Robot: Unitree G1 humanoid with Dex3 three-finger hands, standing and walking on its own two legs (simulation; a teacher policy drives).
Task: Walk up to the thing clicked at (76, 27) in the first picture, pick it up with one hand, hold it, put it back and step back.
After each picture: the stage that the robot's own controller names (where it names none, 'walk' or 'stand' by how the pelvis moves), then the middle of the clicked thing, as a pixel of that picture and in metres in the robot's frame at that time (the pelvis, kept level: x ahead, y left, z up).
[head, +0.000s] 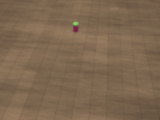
stand; (75, 27) +1.65 +0.17 -0.72
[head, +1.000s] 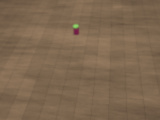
walk; (76, 29) +1.52 +0.26 -0.72
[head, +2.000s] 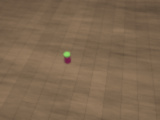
walk; (67, 57) +1.07 +0.28 -0.71
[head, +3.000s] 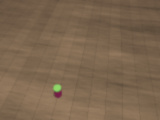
walk; (57, 91) +0.71 +0.23 -0.69
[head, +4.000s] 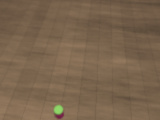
stand; (59, 112) +0.47 +0.19 -0.69
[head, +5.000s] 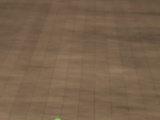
stand; out of the picture +0.44 +0.21 -0.72
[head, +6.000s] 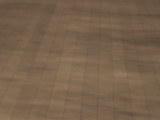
stand; out of the picture +0.40 +0.20 -0.73
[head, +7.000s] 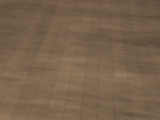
stand; out of the picture +0.41 +0.20 -0.73
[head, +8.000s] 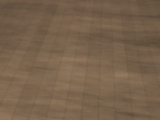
stand; out of the picture +0.41 +0.19 -0.73
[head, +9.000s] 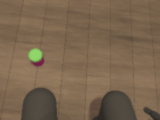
go down; (37, 58) +0.49 +0.22 -0.41
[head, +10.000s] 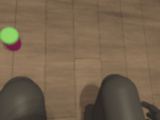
go down; (11, 40) +0.49 +0.27 -0.29
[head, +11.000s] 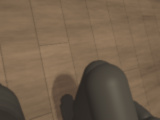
close in; out of the picture +0.46 +0.31 -0.23
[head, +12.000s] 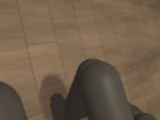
close; out of the picture +0.46 +0.33 -0.23
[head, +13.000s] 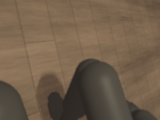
close; out of the picture +0.44 +0.30 -0.24
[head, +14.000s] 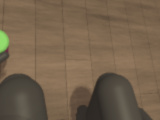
lift; out of the picture +0.40 +0.27 -0.12
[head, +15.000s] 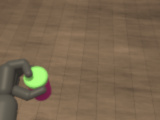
lift; (39, 84) +0.33 +0.16 +0.02
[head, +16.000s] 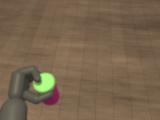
hold; (47, 90) +0.33 +0.14 -0.01
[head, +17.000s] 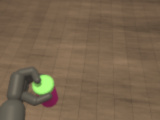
hold; (46, 92) +0.32 +0.15 -0.01
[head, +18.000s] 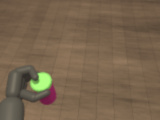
crouch; (44, 89) +0.33 +0.16 -0.02
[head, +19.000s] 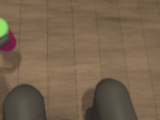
crouch; (1, 36) +0.48 +0.24 -0.11
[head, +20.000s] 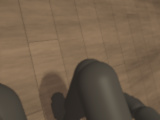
lower; out of the picture +0.43 +0.32 -0.24
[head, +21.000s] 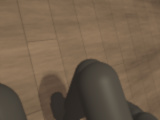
lower; out of the picture +0.43 +0.33 -0.23
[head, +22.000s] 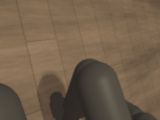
lower; out of the picture +0.43 +0.32 -0.24
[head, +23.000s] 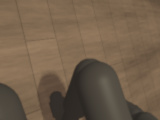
lower; out of the picture +0.43 +0.33 -0.24
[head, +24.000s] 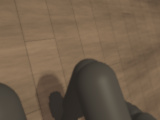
draw back; out of the picture +0.43 +0.32 -0.24
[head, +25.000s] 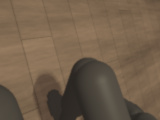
rise; out of the picture +0.43 +0.32 -0.23
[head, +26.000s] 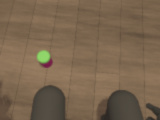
walk; (45, 59) +0.48 +0.23 -0.41
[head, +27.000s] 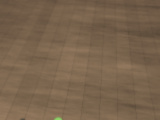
stand; out of the picture +0.41 +0.19 -0.66
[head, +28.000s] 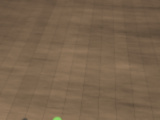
stand; out of the picture +0.42 +0.20 -0.67
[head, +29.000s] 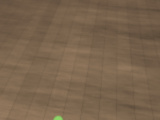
stand; out of the picture +0.42 +0.20 -0.68
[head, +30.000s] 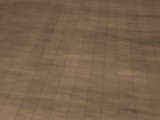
stand; out of the picture +0.44 +0.19 -0.72
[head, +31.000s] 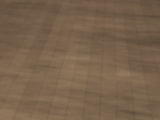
stand; out of the picture +0.41 +0.20 -0.73
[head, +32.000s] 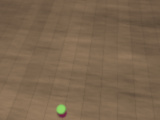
walk; (61, 111) +0.44 +0.19 -0.71
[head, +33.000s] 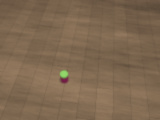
walk; (64, 77) +0.71 +0.16 -0.70
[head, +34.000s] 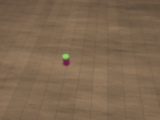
stand; (66, 60) +1.06 +0.29 -0.70
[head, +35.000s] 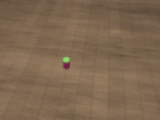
stand; (66, 63) +1.02 +0.19 -0.72
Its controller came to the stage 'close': yes
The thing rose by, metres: 0.71
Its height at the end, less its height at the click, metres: +0.00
